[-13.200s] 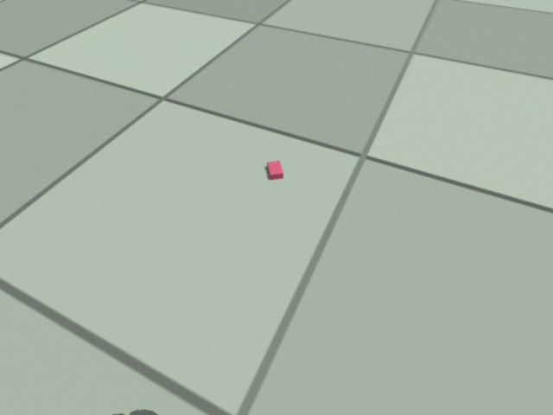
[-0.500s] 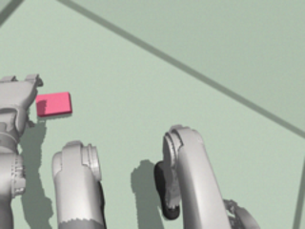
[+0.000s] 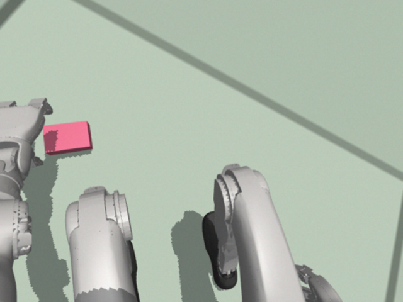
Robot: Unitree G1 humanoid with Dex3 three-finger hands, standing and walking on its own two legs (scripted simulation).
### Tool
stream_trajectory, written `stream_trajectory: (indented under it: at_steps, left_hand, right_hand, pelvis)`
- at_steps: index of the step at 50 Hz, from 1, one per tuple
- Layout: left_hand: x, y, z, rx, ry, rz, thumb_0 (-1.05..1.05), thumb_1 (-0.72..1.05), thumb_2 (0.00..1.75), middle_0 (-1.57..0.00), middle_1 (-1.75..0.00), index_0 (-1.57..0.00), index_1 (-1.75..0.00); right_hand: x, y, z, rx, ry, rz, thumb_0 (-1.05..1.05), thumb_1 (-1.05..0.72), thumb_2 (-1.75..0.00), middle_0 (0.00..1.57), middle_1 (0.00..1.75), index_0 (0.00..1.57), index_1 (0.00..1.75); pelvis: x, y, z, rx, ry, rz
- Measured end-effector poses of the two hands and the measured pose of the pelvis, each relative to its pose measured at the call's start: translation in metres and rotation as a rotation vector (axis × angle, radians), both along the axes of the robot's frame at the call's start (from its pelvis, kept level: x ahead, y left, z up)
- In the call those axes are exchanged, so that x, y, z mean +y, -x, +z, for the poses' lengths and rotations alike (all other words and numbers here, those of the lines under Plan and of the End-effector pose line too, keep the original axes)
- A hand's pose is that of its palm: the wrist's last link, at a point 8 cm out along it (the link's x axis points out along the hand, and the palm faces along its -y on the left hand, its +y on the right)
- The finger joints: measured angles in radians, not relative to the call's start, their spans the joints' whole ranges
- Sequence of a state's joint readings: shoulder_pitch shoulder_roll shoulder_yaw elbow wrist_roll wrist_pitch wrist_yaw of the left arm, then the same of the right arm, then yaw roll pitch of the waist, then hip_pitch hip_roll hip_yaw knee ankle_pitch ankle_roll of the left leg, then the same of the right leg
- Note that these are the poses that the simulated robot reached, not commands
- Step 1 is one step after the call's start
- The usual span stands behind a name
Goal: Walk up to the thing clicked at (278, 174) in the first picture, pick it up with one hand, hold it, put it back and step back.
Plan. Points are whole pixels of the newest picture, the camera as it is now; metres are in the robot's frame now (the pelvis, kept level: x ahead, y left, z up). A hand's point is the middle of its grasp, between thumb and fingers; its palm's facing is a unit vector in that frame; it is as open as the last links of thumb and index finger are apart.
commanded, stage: rise first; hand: left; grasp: from above
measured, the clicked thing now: (68, 138) +0.47 +0.26 -0.31
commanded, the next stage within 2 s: approach in 0.12 s
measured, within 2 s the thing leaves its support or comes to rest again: neither
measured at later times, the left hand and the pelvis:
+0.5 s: hand (44, 133) +0.45 +0.27 -0.18, palm faces -0.44 -0.03 -0.90, open 12.4 cm; pelvis +0.00 +0.00 +0.00, yaw +0 degrees
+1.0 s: hand (43, 133) +0.45 +0.27 -0.18, palm faces -0.47 -0.06 -0.88, open 13.1 cm; pelvis +0.00 +0.00 +0.00, yaw +0 degrees
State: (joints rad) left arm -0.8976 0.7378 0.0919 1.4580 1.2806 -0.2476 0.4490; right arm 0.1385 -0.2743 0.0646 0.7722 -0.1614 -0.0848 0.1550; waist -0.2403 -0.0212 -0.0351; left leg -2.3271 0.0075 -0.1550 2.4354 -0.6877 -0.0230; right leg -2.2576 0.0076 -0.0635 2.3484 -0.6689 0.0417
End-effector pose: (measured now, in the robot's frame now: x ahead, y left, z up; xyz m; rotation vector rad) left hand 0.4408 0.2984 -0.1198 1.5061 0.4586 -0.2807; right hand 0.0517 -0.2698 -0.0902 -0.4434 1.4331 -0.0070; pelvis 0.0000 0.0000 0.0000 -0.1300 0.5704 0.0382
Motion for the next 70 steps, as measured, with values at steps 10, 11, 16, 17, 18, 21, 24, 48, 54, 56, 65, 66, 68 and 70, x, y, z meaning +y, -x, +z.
stream_trajectory:
  at_steps: [10,11,16,17,18,21,24,48,54,56,65,66,68,70]
  left_hand:
    - [-0.004,0.002,-0.001,0.001,0.013,-0.027,0.00,-0.18,0.72,-0.41,-0.69,-0.40,-0.70]
    - [-0.005,0.002,-0.001,0.001,0.014,-0.027,0.00,-0.18,0.72,-0.41,-0.69,-0.40,-0.70]
    - [-0.005,0.003,-0.003,0.000,0.010,-0.026,0.00,-0.20,0.74,-0.40,-0.69,-0.39,-0.70]
    - [-0.005,0.002,-0.003,-0.003,0.009,-0.026,0.00,-0.20,0.74,-0.40,-0.69,-0.39,-0.70]
    - [-0.006,0.001,-0.003,-0.004,0.006,-0.028,0.00,-0.21,0.75,-0.39,-0.69,-0.38,-0.70]
    - [-0.011,-0.004,-0.003,-0.006,0.002,-0.045,0.00,-0.22,0.76,-0.37,-0.70,-0.37,-0.72]
    - [-0.021,-0.013,-0.003,-0.017,0.007,-0.063,0.00,-0.23,0.77,-0.36,-0.72,-0.35,-0.73]
    - [-0.026,-0.018,-0.006,0.029,-0.006,0.011,0.00,-0.34,0.84,-0.29,-0.78,-0.28,-0.80]
    - [-0.024,-0.018,-0.001,0.011,0.012,-0.042,0.00,-0.35,0.85,-0.27,-0.81,-0.26,-0.82]
    - [-0.027,-0.018,-0.002,0.010,0.022,-0.052,0.00,-0.36,0.85,-0.25,-0.83,-0.25,-0.83]
    - [-0.036,-0.021,-0.020,-0.008,0.044,-0.059,0.00,-0.39,0.90,-0.22,-0.85,-0.21,-0.86]
    - [-0.036,-0.021,-0.023,-0.007,0.043,-0.054,0.00,-0.39,0.90,-0.21,-0.85,-0.21,-0.86]
    - [-0.035,-0.022,-0.029,-0.004,0.039,-0.042,0.00,-0.40,0.91,-0.20,-0.85,-0.19,-0.86]
    - [-0.034,-0.022,-0.037,0.001,0.036,-0.029,0.00,-0.41,0.92,-0.20,-0.85,-0.18,-0.87]
  right_hand:
    - [0.000,-0.001,0.000,0.003,-0.004,0.001,0.00,-0.91,-0.89,0.20,0.30,0.20,0.30]
    - [0.000,-0.002,0.000,0.002,-0.004,0.002,0.00,-0.91,-0.89,0.20,0.30,0.20,0.30]
    - [-0.001,-0.003,0.001,-0.005,-0.003,0.009,0.00,-0.91,-0.89,0.20,0.30,0.20,0.30]
    - [-0.001,-0.004,0.001,-0.005,-0.002,0.011,0.00,-0.91,-0.89,0.20,0.30,0.20,0.30]
    - [-0.002,-0.004,0.001,-0.005,0.000,0.012,0.00,-0.91,-0.89,0.20,0.30,0.20,0.30]
    - [-0.002,-0.003,0.001,-0.003,0.003,0.019,0.00,-0.90,-0.89,0.20,0.30,0.20,0.30]
    - [-0.002,0.000,0.002,-0.002,0.008,0.023,0.00,-0.90,-0.89,0.20,0.30,0.20,0.30]
    - [0.007,0.032,-0.004,0.064,-0.067,-0.036,0.00,-0.90,-0.89,0.20,0.30,0.20,0.30]
    - [0.002,0.016,0.000,0.026,-0.028,-0.005,0.00,-0.91,-0.89,0.20,0.30,0.20,0.30]
    - [0.000,0.010,0.003,0.009,-0.014,0.007,0.00,-0.91,-0.89,0.20,0.30,0.20,0.30]
    - [-0.003,0.008,0.013,-0.007,0.025,0.045,0.00,-0.90,-0.89,0.20,0.30,0.20,0.30]
    - [-0.003,0.010,0.013,-0.003,0.026,0.046,0.00,-0.90,-0.89,0.20,0.30,0.20,0.30]
    - [-0.003,0.015,0.012,0.010,0.026,0.049,0.00,-0.90,-0.89,0.20,0.30,0.20,0.30]
    - [-0.002,0.022,0.011,0.026,0.024,0.050,0.00,-0.90,-0.89,0.20,0.30,0.20,0.30]
  pelvis:
    - [0.000,-0.001,0.000,-0.001,0.000,0.003]
    - [0.000,-0.001,0.000,-0.001,0.000,0.003]
    - [0.000,0.000,0.000,-0.003,-0.001,0.001]
    - [0.000,0.000,0.000,-0.003,-0.001,0.001]
    - [0.000,0.000,-0.001,-0.003,-0.002,0.001]
    - [0.000,0.000,-0.001,-0.002,-0.003,0.001]
    - [0.000,0.000,-0.003,-0.003,-0.001,0.000]
    - [-0.002,0.000,-0.002,-0.001,-0.007,-0.007]
    - [-0.001,0.001,-0.002,-0.008,0.001,-0.002]
    - [0.000,0.001,-0.002,-0.009,0.005,-0.002]
    - [0.001,0.001,-0.006,-0.020,0.016,-0.009]
    - [0.001,0.001,-0.007,-0.021,0.016,-0.010]
    - [0.001,0.001,-0.010,-0.025,0.017,-0.013]
    - [0.001,0.001,-0.013,-0.028,0.020,-0.017]
